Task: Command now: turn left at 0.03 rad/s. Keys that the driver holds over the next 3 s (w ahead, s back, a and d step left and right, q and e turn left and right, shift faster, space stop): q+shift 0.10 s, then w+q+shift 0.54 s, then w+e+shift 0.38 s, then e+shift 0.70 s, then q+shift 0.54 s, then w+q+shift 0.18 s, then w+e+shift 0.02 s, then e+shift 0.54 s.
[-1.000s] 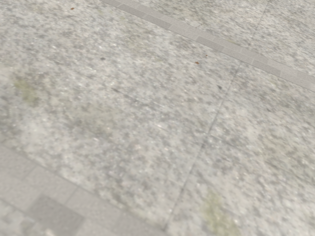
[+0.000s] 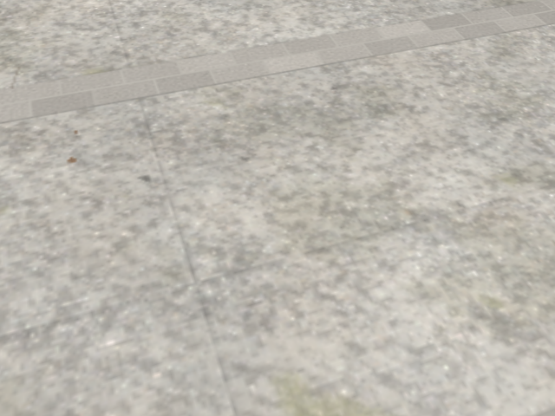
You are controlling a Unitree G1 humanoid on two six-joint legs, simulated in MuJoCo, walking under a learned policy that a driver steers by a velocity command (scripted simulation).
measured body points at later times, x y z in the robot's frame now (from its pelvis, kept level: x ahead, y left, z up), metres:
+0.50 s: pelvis +0.07 +0.00 +0.02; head +0.07 -0.01 +0.47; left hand +0.03 +0.30 -0.07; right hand +0.34 -0.19 -0.06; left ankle +0.10 +0.16 -0.62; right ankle +0.00 -0.10 -0.72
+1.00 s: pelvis +0.39 +0.23 +0.01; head +0.40 +0.22 +0.46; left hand +0.33 +0.49 -0.11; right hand +0.54 +0.01 -0.12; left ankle +0.30 +0.26 -0.72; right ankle +0.47 +0.10 -0.62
